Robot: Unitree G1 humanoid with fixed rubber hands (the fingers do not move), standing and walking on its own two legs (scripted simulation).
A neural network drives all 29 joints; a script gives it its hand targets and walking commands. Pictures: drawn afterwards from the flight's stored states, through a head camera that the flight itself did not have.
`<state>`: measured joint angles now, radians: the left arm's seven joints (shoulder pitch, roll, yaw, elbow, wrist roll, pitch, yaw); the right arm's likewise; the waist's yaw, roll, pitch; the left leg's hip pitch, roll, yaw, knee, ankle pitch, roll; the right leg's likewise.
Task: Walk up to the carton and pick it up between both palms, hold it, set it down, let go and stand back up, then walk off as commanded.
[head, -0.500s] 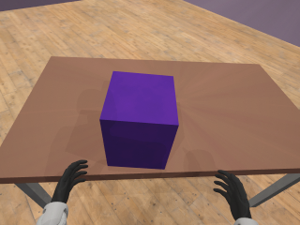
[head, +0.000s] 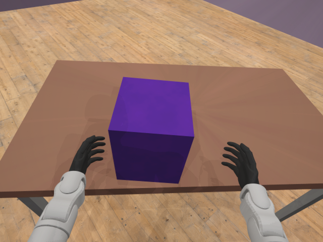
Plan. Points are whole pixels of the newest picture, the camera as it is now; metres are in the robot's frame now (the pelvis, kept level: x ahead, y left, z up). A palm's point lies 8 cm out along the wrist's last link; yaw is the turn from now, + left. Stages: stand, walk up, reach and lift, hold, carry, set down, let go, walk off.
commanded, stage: reach and lift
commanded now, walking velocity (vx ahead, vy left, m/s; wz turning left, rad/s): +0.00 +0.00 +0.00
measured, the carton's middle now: (151, 132) +0.44 +0.07 -0.01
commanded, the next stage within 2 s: none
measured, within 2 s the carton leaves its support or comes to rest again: neither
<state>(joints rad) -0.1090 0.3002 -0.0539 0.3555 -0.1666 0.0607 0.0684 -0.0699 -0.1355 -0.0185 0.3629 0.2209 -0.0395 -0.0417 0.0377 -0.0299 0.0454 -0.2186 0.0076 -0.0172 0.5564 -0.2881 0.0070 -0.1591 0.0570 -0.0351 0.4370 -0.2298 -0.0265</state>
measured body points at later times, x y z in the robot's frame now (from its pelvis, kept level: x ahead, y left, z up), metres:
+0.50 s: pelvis +0.00 +0.00 +0.00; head +0.00 +0.04 +0.45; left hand +0.37 +0.24 +0.10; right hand +0.38 -0.14 +0.09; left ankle +0.01 +0.10 -0.74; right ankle +0.01 -0.11 -0.74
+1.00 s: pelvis +0.01 +0.01 +0.00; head +0.03 +0.04 +0.45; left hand +0.43 +0.24 +0.14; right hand +0.44 -0.12 +0.12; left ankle +0.01 +0.10 -0.74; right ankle +0.01 -0.11 -0.74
